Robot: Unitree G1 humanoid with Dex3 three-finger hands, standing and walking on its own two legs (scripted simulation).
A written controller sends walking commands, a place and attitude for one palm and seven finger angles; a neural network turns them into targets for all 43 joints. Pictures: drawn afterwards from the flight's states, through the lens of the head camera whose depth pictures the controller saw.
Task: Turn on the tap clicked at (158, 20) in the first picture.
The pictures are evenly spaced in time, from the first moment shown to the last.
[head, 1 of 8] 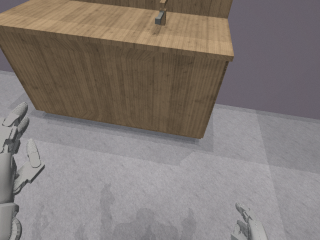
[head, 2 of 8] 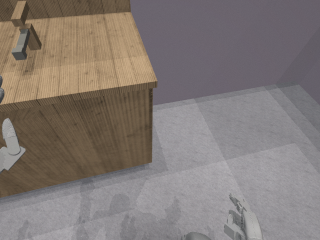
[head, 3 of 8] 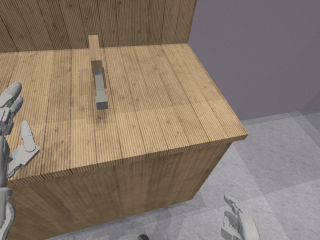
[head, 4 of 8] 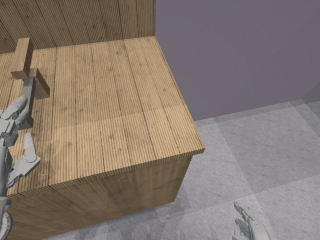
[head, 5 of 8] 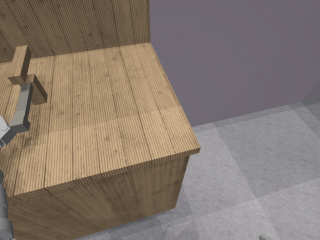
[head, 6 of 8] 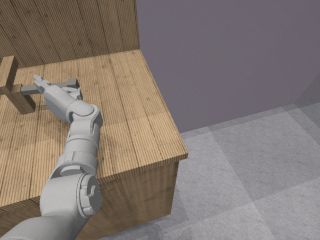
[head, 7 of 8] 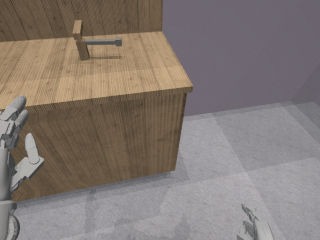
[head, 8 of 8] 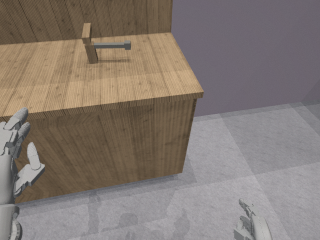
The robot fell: no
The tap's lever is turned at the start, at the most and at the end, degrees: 0 82 82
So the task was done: yes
